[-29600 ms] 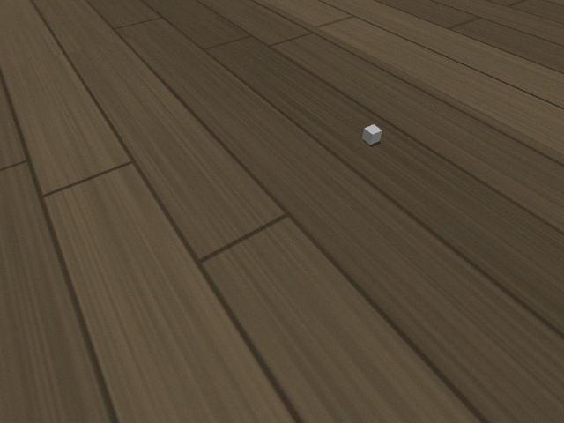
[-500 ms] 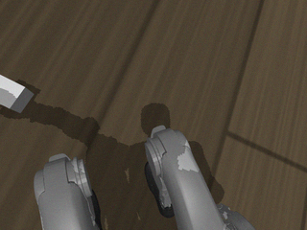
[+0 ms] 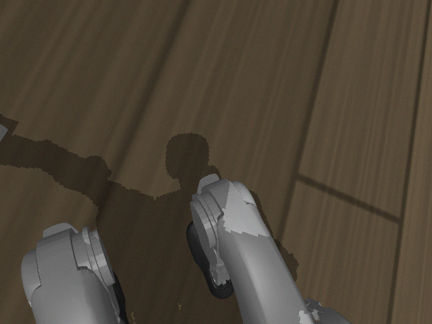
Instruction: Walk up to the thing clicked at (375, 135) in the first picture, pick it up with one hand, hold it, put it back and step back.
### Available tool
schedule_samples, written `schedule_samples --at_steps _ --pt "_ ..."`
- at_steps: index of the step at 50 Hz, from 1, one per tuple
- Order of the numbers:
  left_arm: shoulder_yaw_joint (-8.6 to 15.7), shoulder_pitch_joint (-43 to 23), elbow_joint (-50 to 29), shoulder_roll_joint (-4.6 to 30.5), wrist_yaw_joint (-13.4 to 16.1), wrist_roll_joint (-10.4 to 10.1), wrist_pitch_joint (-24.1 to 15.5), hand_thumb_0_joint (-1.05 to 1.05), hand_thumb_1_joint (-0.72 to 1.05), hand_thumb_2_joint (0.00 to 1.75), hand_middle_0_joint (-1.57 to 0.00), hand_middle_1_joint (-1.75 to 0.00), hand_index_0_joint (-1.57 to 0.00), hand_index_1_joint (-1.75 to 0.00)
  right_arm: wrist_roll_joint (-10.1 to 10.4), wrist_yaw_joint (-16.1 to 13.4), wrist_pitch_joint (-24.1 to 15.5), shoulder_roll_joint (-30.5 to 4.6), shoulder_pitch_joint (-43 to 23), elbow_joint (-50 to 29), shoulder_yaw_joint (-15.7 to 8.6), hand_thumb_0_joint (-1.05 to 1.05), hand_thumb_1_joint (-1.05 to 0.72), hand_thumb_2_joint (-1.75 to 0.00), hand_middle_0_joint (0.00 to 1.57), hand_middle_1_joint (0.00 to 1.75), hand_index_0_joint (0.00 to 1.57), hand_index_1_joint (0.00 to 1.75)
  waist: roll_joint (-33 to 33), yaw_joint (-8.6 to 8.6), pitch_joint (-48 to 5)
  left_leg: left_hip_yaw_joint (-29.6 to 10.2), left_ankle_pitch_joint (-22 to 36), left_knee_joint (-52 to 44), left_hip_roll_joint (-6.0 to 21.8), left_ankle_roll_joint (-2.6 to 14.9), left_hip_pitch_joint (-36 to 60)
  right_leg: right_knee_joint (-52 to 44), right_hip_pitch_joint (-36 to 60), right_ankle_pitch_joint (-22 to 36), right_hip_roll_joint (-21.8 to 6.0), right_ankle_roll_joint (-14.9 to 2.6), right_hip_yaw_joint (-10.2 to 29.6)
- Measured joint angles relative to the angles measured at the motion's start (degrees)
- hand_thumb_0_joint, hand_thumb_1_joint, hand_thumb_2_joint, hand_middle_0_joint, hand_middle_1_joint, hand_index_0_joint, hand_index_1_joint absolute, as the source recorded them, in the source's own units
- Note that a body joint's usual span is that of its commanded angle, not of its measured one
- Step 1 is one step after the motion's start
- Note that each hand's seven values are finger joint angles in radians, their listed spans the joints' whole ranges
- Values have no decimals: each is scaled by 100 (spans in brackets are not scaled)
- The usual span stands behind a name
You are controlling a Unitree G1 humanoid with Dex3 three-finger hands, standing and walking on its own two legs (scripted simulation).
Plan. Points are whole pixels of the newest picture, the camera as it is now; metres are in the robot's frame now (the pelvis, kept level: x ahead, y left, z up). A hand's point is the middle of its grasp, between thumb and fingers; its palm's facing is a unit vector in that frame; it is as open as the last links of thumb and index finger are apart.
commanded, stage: rise first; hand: left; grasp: from above
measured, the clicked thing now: out of the picture +0.52 +0.31 -0.29
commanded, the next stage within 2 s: none
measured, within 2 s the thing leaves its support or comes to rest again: neither
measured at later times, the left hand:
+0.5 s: hand out of the picture +0.48 +0.35 -0.18, palm faces -0.18 -0.37 -0.91, open 12.9 cm
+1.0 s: hand out of the picture +0.48 +0.35 -0.18, palm faces -0.20 -0.37 -0.91, open 13.1 cm
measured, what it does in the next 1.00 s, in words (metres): stands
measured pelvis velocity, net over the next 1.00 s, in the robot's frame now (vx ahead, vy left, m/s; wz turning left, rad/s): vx -0.01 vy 0.00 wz -0.02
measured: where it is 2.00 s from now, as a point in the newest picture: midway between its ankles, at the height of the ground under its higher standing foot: (168, 297)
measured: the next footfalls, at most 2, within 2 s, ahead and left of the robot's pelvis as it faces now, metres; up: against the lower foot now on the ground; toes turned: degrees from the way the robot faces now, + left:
none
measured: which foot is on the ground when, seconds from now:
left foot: down 0.00-1.00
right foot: down 0.00-1.00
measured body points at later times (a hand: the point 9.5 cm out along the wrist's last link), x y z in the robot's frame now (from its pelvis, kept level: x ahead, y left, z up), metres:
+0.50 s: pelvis -0.01 +0.00 +0.00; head +0.28 +0.07 +0.34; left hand +0.49 +0.36 -0.13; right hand +0.00 -0.26 -0.07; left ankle +0.06 +0.13 -0.29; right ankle +0.11 -0.12 -0.29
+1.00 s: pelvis -0.01 +0.00 +0.00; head +0.28 +0.08 +0.34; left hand +0.49 +0.36 -0.12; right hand +0.00 -0.25 -0.07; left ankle +0.06 +0.13 -0.29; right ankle +0.11 -0.12 -0.29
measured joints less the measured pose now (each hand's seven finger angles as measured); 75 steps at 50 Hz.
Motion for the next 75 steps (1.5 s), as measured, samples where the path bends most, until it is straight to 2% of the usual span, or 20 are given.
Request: schedule_samples --at_steps 17,29,38,48,75 --pt "-97 -340 286 281 63 -53 106 0 -37 83 -30 -84 -28 -85 -44 11 -105 -97 -116 -131 230 0 -92 -90 20 30 20 30 -42 -174 160 -90 72 20 34 -28 -1 -35 -16 135 47 4 -75" --pt "-95 -467 205 406 127 -119 238 0 -34 80 -33 -83 -31 -84 -58 6 -114 -92 -65 -192 338 0 -92 -90 19 30 20 30 -112 -269 235 -138 58 -27 62 -36 34 -121 20 158 70 1 -119" --pt "-91 -414 123 394 111 -161 356 0 -35 81 -32 -83 -30 -84 -15 31 -71 -71 -16 -232 332 0 -92 -90 20 30 20 30 -98 -268 184 -163 34 -55 60 -35 76 -169 81 133 64 -5 -144" --pt "-252 -333 154 354 6 -179 298 0 -37 82 -31 -85 -29 -86 -35 -11 -128 -65 -39 -198 313 0 -92 -90 20 30 20 30 -95 -238 179 -145 85 -68 49 -15 70 -180 93 164 53 5 -130" --pt "-215 -320 156 372 51 -173 267 0 -44 89 -24 -93 -22 -93 -48 -15 -150 -75 -12 -251 361 0 -92 -90 20 30 20 30 -141 -265 231 -135 97 -106 67 -10 130 -218 146 188 60 7 -125"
